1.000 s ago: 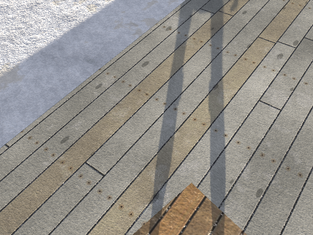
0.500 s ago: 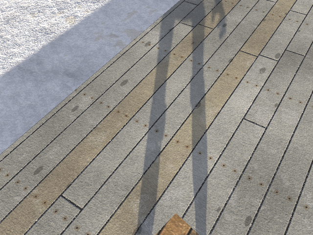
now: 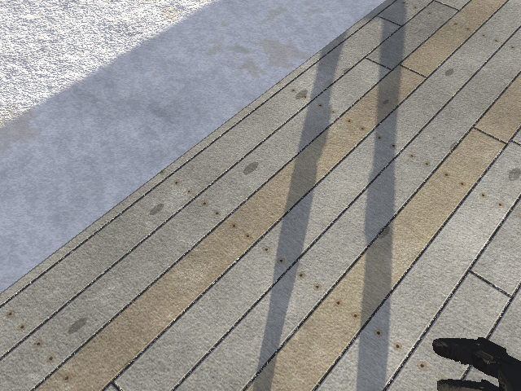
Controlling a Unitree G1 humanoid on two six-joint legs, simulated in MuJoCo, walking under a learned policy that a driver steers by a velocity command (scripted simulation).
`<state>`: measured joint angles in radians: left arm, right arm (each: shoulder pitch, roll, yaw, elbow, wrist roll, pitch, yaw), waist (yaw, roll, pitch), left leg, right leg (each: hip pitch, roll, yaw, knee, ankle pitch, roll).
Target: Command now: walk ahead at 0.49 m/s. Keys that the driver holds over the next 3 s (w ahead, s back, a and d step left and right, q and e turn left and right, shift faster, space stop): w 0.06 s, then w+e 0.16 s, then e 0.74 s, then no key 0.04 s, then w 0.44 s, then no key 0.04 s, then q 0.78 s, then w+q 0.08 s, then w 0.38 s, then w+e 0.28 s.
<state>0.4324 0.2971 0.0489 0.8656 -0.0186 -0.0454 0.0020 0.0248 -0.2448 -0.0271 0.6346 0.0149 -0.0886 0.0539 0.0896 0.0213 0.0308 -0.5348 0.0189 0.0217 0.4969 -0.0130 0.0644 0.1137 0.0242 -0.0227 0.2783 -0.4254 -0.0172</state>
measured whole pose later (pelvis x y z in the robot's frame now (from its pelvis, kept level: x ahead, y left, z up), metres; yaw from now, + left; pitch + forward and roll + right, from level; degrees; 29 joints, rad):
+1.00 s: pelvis +0.35 +0.01 +0.01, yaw -28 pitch +2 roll +0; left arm 0.17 0.32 0.08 0.59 -0.01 0.06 0.03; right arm 0.15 -0.29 -0.06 0.75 -0.01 -0.02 -0.02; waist 0.01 -0.03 0.02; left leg -0.33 -0.03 -0.08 0.54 -0.25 -0.01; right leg -0.43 0.15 0.22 0.58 -0.22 -0.03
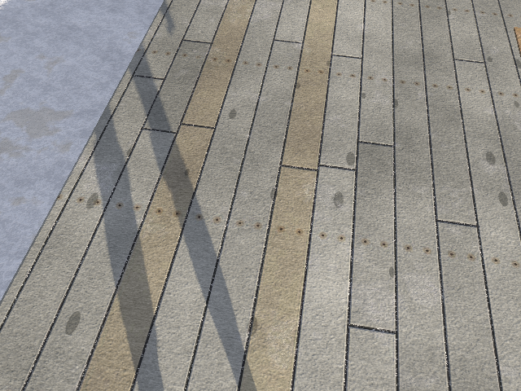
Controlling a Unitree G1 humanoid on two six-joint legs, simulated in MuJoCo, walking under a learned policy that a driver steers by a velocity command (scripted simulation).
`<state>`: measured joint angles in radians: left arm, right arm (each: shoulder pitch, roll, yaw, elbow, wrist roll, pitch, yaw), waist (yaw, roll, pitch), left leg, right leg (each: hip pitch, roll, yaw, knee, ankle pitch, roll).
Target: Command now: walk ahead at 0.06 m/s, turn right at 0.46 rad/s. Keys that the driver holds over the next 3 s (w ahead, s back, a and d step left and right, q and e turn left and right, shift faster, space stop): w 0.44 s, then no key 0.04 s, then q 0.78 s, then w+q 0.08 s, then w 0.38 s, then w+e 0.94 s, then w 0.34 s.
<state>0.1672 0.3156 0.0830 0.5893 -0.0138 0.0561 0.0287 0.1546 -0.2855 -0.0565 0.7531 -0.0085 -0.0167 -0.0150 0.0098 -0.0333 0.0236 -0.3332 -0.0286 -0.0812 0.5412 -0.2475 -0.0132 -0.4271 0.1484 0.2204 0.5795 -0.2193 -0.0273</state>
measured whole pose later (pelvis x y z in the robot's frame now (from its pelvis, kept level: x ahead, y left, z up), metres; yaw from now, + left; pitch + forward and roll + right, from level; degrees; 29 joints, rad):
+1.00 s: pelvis +0.24 -0.02 +0.00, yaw +8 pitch +2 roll -1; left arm 0.15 0.31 0.05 0.69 0.01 0.00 0.04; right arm 0.16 -0.30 -0.06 0.63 -0.01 0.01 0.01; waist -0.02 -0.02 0.07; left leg -0.42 -0.10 -0.07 0.47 -0.08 0.08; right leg -0.55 -0.01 0.08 1.04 -0.41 0.06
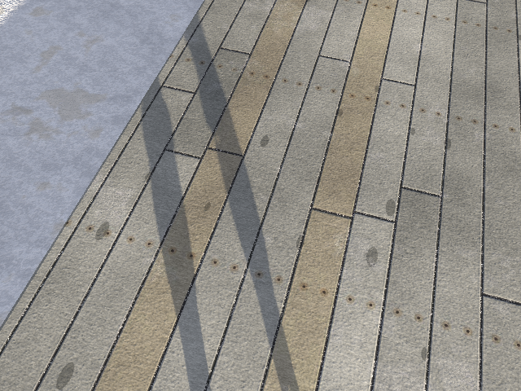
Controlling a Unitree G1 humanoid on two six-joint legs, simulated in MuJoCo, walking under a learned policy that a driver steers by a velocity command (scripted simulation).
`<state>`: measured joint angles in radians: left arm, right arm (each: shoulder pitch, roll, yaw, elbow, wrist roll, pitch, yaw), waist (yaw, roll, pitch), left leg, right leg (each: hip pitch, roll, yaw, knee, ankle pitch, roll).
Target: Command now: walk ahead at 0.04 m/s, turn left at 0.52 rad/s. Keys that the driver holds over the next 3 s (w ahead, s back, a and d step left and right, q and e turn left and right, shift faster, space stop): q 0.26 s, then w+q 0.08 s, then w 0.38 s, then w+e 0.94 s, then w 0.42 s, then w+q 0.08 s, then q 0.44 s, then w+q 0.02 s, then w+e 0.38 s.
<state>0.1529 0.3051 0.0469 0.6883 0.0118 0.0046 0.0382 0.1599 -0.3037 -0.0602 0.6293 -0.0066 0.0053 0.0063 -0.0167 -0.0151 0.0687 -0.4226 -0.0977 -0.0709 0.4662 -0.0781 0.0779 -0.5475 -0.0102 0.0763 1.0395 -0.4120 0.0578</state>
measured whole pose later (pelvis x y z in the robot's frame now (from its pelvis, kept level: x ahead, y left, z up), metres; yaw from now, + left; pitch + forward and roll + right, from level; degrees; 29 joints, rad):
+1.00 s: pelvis +0.23 +0.06 +0.00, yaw +12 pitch +2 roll +1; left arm 0.14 0.27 0.05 0.72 -0.03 -0.06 -0.04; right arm 0.38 -0.27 -0.06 0.78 0.00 -0.08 0.00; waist -0.07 -0.04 0.02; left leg 0.11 -0.06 0.11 0.18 -0.32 0.04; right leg -0.70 -0.07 0.01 0.68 0.07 -0.02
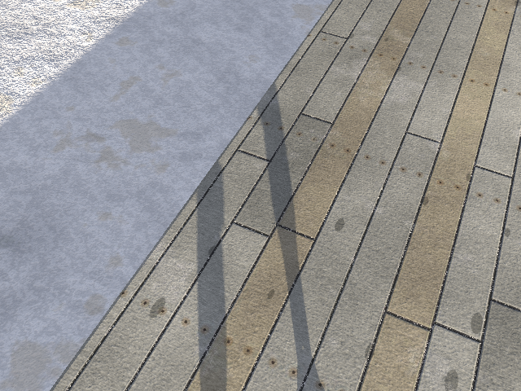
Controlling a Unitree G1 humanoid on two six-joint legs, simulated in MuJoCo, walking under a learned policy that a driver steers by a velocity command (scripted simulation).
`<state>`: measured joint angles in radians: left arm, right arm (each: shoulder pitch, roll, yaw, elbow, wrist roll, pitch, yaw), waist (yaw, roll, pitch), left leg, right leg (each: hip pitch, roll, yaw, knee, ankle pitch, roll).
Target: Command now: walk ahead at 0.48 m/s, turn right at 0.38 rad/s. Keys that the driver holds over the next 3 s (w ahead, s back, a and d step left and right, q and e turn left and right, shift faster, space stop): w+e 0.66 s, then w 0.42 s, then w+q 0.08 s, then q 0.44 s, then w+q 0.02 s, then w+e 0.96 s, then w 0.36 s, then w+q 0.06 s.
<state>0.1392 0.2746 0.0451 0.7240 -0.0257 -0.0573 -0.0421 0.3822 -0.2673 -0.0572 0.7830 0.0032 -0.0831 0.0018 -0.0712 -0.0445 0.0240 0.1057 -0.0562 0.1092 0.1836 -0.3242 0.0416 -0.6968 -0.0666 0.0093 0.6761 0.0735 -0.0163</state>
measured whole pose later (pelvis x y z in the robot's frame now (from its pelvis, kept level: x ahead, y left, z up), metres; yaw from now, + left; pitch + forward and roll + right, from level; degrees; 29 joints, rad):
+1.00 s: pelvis +0.54 -0.08 +0.01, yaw -28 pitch +2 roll +2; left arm 0.07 0.25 0.03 0.64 -0.01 -0.03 -0.04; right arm 0.39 -0.26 -0.06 0.81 0.02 -0.07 0.01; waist -0.11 -0.05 0.02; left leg -0.01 -0.02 0.08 0.26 -0.27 0.00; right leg -0.61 -0.08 0.04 0.68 -0.08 0.00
